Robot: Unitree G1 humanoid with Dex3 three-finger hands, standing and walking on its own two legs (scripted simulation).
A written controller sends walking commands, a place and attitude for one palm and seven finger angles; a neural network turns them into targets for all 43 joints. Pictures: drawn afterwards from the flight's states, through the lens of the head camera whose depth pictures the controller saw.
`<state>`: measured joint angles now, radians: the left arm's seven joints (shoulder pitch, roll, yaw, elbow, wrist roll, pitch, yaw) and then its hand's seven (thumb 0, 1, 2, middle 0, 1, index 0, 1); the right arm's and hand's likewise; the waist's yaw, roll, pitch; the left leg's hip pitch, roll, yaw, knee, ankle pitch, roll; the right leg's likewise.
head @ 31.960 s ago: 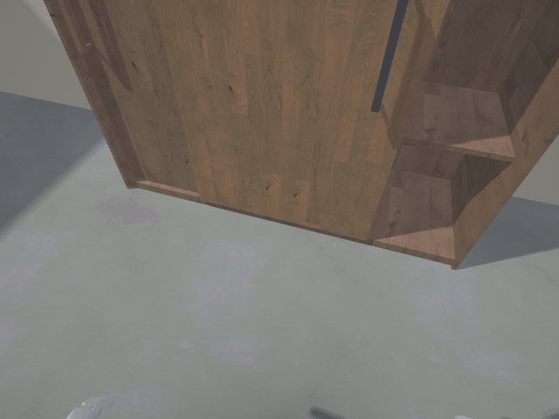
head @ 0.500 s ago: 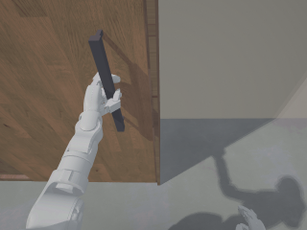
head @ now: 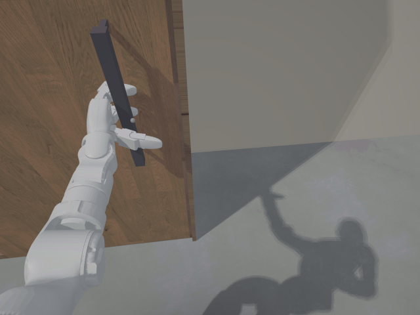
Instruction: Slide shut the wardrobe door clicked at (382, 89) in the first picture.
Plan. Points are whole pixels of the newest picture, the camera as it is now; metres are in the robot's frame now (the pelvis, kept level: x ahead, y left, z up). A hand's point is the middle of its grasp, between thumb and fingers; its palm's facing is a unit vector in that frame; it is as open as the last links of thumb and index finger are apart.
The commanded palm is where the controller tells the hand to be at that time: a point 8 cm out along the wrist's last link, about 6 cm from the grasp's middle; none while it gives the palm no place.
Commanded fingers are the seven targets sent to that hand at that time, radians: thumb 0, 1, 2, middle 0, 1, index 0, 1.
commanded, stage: loosen the grip on the handle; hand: left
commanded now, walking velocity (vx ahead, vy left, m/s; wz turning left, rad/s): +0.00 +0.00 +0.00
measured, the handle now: (125, 106) +0.51 +0.17 +0.12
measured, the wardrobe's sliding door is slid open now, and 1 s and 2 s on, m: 0.01 0.01 0.01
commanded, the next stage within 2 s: slip the hand off the handle in 0.10 s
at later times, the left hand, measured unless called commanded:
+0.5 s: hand (120, 123) +0.46 +0.18 +0.11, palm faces +0.16 -0.98 -0.12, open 14.0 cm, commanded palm +0.42 +0.24 +0.13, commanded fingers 0.00 -0.55 0.20 -0.25 -1.15 -0.25 -1.15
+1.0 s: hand (95, 142) +0.41 +0.22 +0.11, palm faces +0.16 -0.98 -0.11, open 14.7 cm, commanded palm +0.37 +0.27 +0.13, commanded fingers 0.00 -0.55 0.20 -0.25 -1.15 -0.25 -1.15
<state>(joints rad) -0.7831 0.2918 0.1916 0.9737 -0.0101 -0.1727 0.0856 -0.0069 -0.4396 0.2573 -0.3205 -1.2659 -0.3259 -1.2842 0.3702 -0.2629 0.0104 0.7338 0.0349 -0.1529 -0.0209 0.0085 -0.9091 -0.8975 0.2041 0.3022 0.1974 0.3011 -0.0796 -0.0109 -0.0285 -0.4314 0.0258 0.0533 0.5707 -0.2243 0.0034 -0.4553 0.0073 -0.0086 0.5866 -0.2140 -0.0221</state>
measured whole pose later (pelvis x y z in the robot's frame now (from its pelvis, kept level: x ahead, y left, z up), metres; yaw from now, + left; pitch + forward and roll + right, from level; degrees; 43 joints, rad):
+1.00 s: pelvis +0.05 +0.02 +0.00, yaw +0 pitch +3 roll +0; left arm -0.33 0.27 0.20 0.49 -0.10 -0.08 -0.05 -0.02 -0.55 0.20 -0.25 -1.15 -0.25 -1.15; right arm 0.32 -0.25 0.01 0.65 0.04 -0.10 -0.04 0.01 -0.91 -0.90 0.20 0.30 0.20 0.30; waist 0.00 0.02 -0.08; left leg -0.34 0.01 0.04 0.59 -0.31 0.01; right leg -0.34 0.00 -0.01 0.57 -0.29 0.00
